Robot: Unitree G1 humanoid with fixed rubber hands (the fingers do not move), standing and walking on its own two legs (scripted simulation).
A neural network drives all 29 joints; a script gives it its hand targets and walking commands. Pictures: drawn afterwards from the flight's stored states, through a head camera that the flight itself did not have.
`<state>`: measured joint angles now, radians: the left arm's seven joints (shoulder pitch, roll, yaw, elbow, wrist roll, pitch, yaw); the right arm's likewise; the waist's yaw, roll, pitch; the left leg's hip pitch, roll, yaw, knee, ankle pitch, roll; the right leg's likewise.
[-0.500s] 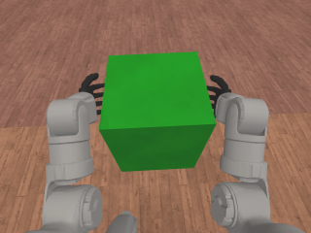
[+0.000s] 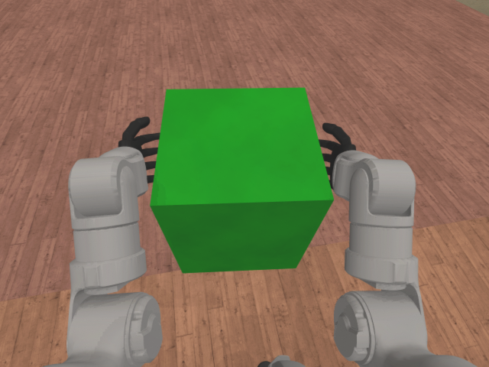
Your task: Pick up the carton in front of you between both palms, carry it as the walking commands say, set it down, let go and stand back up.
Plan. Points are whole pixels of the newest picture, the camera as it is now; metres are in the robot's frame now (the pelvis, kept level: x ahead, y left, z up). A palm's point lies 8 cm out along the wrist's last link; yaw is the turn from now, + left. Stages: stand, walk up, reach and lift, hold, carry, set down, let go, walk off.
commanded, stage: carry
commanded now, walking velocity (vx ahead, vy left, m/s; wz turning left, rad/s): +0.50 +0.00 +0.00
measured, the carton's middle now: (238, 188) +0.39 -0.01 +0.10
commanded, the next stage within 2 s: none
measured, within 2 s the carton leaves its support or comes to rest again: neither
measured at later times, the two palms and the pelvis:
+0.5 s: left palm (145, 56) +0.69 +0.16 +0.19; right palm (288, 55) +0.68 -0.13 +0.20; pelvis +0.32 +0.01 +0.02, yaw -1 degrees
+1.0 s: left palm out of the picture +0.98 +0.15 +0.22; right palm out of the picture +0.99 -0.15 +0.22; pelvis +0.62 -0.02 +0.07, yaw +1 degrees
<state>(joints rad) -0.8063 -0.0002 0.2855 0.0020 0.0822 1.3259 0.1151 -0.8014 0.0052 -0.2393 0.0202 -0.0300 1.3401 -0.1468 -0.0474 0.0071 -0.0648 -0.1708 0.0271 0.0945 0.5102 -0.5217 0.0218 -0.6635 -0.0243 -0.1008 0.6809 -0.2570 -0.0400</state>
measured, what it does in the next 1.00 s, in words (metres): climbs: right foot, then left foot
